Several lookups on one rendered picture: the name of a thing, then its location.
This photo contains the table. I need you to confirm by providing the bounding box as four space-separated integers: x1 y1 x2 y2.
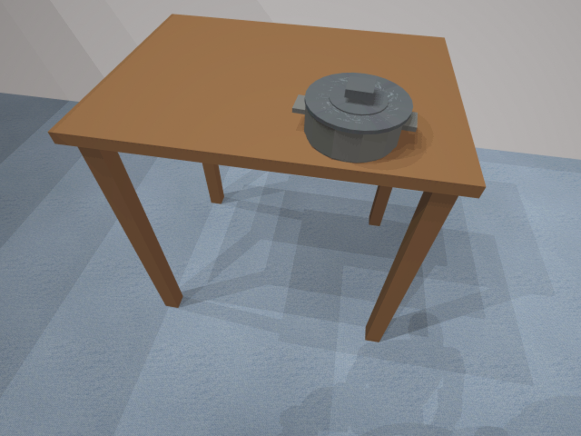
48 14 486 342

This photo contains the pot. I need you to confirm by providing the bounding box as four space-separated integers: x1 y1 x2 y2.
292 94 418 163

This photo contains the knob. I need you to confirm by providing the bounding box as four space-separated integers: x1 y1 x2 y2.
344 76 376 101

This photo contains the lid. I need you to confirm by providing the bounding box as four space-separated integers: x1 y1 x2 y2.
305 73 413 134

